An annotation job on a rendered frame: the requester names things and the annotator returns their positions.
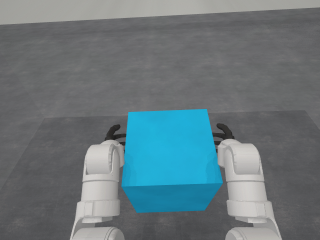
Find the robot left hand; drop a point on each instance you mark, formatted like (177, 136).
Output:
(110, 134)

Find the robot left forearm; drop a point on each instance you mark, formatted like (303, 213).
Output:
(101, 174)

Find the robot right hand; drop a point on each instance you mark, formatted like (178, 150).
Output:
(226, 135)

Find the carton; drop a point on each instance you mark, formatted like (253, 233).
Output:
(170, 161)

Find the right robot upper arm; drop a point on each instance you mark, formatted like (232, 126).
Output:
(251, 233)

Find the left robot upper arm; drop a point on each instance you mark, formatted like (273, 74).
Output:
(99, 233)

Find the robot right forearm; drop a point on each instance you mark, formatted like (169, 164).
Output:
(245, 183)

